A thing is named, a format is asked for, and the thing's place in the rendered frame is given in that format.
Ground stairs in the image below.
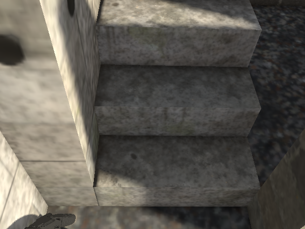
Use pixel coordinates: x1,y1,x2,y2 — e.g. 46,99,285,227
93,0,262,207

